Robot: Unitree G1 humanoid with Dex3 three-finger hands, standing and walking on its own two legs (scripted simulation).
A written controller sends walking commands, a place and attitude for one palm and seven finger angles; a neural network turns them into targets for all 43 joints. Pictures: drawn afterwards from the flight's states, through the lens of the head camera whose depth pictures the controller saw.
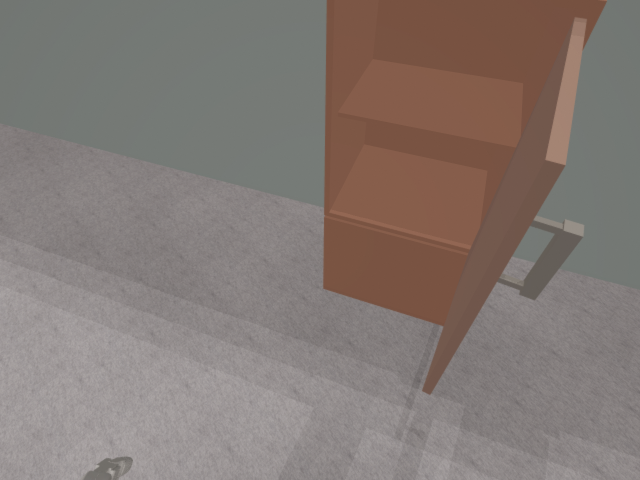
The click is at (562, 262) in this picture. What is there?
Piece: cupboard door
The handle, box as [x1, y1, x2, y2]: [497, 216, 583, 299]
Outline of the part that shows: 582,224 565,219 562,223 559,223 539,216 535,216 530,225 553,232 555,234 523,281 502,273 497,281 519,289 519,294 535,299 582,237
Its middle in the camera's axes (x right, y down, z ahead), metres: +0.28 +0.03 +0.50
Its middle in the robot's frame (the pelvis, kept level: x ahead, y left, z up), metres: +0.39 -0.25 +0.08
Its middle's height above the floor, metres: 0.85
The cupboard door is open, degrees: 83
